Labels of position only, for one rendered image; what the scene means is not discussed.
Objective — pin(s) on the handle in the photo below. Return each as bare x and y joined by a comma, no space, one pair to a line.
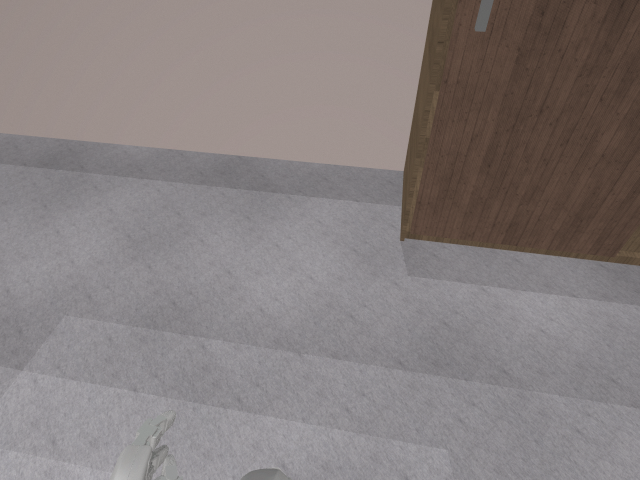
483,15

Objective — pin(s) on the wardrobe door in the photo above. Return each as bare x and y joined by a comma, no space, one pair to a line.
535,140
633,243

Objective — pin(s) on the left robot hand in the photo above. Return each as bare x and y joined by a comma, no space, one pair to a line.
138,462

